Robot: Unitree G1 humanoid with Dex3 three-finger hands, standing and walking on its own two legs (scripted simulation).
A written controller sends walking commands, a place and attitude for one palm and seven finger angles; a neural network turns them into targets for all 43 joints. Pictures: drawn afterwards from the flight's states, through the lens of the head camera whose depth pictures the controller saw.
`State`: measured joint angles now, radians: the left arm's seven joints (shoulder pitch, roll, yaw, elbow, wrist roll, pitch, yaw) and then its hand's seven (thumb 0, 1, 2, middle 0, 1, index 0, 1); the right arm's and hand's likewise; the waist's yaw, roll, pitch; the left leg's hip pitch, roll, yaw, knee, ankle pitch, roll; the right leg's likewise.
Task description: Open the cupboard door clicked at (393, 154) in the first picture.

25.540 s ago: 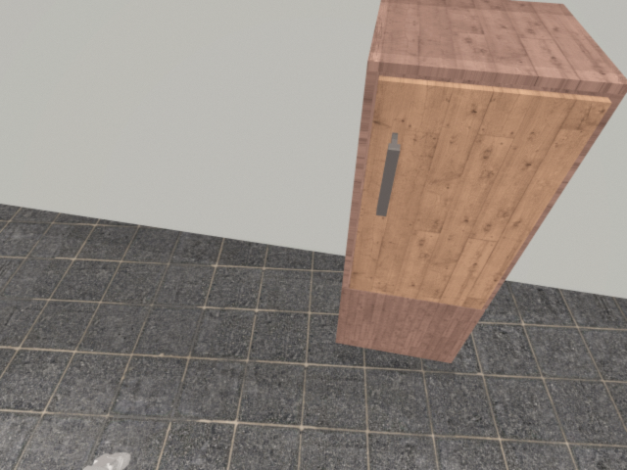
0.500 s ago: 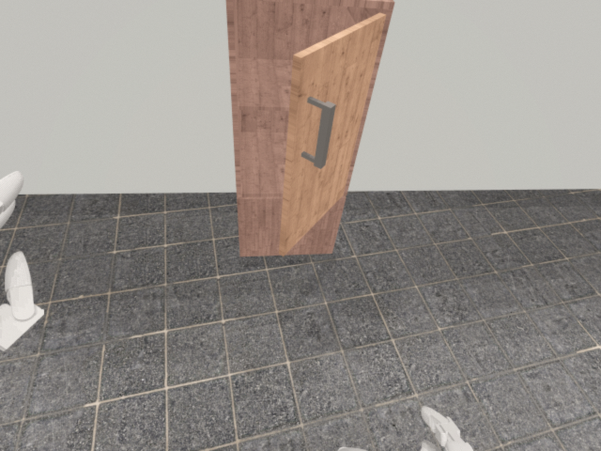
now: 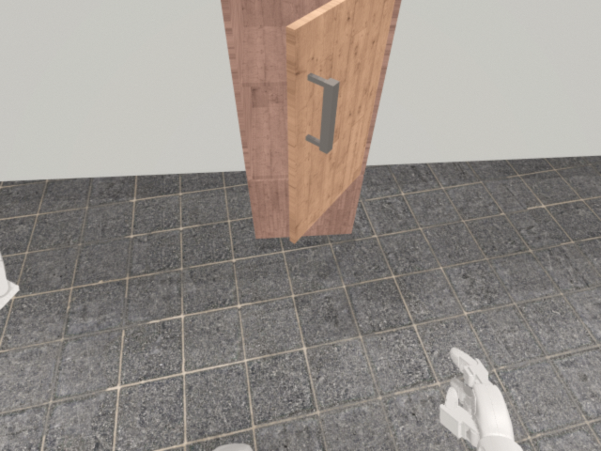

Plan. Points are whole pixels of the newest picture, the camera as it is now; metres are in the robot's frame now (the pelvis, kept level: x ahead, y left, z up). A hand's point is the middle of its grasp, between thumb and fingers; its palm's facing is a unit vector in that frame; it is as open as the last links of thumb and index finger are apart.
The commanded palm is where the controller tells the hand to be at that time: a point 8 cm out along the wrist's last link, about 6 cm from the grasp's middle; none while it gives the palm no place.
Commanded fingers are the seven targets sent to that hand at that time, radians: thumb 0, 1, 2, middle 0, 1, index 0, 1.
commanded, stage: stop stepping back and stand still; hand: left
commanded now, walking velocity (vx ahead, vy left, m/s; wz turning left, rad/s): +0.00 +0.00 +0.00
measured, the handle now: (320, 114) +0.69 +0.00 +0.04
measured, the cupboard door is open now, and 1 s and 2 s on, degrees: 48 48 48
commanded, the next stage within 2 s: let the arm hang, fingers relaxed in 0.44 s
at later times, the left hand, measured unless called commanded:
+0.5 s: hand (40, 275) +0.24 +0.26 +0.18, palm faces +0.35 -0.76 -0.54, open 7.4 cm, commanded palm +0.17 +0.30 +0.19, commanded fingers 0.00 0.90 0.90 -0.20 -0.30 -0.20 -0.30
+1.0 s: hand out of the picture -0.06 +0.20 -0.17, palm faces +0.05 -0.98 -0.19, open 7.1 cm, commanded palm none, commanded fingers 0.00 0.90 0.90 -0.20 -0.30 -0.20 -0.30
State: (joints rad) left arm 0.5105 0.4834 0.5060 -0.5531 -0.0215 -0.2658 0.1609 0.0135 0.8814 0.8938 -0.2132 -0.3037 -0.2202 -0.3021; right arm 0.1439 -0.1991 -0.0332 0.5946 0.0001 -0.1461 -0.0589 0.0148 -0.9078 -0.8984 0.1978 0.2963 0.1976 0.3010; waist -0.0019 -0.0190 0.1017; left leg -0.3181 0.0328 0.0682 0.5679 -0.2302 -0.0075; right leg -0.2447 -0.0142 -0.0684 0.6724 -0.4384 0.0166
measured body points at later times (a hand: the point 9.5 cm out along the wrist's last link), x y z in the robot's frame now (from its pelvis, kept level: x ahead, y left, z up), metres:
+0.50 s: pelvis +0.03 +0.00 +0.01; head +0.07 +0.00 +0.46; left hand +0.21 +0.30 +0.20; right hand +0.21 -0.23 -0.07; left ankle +0.01 +0.12 -0.73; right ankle -0.02 -0.09 -0.73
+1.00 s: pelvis -0.03 +0.02 +0.01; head +0.00 +0.04 +0.46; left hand -0.06 +0.25 -0.15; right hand -0.02 -0.22 -0.14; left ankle +0.01 +0.12 -0.73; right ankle -0.02 -0.09 -0.73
